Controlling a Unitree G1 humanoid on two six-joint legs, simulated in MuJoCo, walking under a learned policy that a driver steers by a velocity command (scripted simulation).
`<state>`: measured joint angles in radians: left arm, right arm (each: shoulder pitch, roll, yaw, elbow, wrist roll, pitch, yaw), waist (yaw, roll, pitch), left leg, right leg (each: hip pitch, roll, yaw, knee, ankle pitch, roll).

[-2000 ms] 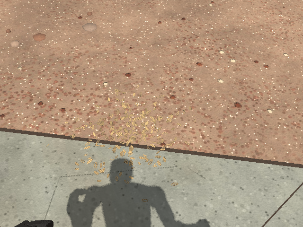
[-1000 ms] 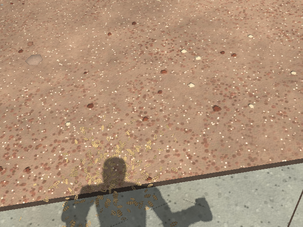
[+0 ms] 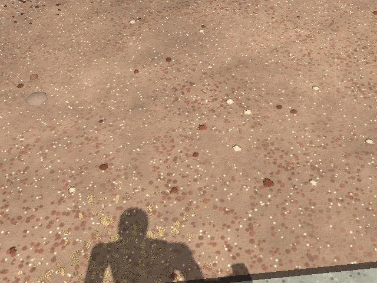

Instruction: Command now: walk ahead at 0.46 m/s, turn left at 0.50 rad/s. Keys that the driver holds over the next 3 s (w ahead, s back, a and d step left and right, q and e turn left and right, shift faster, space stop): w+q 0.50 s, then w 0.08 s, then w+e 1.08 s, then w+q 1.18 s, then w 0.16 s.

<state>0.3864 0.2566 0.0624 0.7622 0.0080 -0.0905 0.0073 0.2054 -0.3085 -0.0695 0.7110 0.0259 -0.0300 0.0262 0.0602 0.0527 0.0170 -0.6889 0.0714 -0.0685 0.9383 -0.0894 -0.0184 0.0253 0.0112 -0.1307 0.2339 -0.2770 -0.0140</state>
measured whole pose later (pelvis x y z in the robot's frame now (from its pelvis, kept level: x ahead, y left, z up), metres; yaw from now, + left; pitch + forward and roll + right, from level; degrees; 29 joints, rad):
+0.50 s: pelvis +0.27 +0.08 +0.00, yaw +17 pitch +2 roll +0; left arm 0.10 0.32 0.04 0.64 0.02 -0.10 0.01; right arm 0.32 -0.29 -0.06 0.71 0.02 -0.05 0.00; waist -0.06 -0.03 0.05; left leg -0.16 -0.13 -0.11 0.34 -0.19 0.10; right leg -0.69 -0.10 0.10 0.81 -0.06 0.07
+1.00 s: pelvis +0.57 +0.11 +0.01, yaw +14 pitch +1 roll +0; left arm 0.38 0.27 0.04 0.76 -0.02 -0.06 0.00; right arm 0.10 -0.29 -0.03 0.66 -0.01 -0.09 0.01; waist 0.08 0.03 0.04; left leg -0.60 0.05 -0.10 0.72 -0.13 -0.05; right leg -0.14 0.10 0.12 0.32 -0.19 -0.07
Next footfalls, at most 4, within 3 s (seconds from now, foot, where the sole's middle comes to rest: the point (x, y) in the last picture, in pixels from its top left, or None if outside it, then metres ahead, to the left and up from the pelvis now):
0.20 left None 0.28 0.14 -0.78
0.70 right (204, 251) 0.60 0.04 -0.78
1.16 left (138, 203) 0.79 0.31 -0.78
1.68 right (207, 151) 1.07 0.04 -0.78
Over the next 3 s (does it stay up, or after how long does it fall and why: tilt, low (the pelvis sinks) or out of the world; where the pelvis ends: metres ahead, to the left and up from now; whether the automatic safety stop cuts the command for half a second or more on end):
stays up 1.66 0.15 0.00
